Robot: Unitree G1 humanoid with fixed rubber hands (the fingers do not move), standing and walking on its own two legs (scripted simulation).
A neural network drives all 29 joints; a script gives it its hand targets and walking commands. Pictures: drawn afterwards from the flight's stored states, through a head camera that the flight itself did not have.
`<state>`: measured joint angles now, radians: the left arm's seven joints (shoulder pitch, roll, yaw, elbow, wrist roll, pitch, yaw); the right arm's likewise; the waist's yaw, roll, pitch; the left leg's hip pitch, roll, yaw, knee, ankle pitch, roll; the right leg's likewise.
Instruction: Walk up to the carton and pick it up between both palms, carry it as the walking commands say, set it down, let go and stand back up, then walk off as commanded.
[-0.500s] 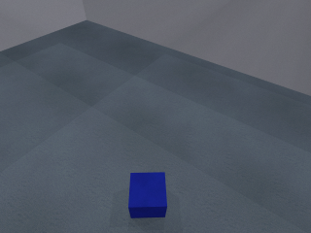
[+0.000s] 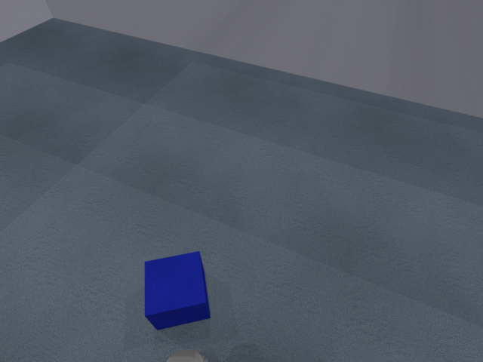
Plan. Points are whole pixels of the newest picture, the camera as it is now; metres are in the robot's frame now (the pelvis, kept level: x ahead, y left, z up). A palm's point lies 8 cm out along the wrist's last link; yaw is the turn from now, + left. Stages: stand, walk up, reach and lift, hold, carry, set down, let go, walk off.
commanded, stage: stand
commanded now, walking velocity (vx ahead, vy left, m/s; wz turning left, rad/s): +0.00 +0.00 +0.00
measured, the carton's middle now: (178, 290) +0.47 +0.25 -0.67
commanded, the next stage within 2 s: none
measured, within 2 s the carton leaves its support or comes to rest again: neither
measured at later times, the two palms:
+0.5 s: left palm out of the picture +0.03 +0.22 -0.14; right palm out of the picture +0.02 -0.24 -0.13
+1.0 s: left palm out of the picture +0.02 +0.18 -0.15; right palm out of the picture +0.00 -0.23 -0.14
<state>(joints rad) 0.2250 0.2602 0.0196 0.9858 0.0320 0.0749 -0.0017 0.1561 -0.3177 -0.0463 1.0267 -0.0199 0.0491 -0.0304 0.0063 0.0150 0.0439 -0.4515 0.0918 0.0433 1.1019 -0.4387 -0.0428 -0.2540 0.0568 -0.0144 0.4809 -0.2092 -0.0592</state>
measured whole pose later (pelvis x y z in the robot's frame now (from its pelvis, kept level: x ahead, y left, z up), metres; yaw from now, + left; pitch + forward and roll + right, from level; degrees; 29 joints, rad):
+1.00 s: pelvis +0.05 -0.02 +0.01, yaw +0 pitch +0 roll +0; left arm 0.27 0.12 -0.03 1.23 0.00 -0.01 0.05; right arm 0.33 -0.13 0.01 1.19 -0.01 -0.01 -0.05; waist -0.01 0.00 -0.01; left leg -0.06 0.01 0.02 0.37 -0.30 0.01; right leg -0.14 0.10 -0.01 0.35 -0.21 -0.08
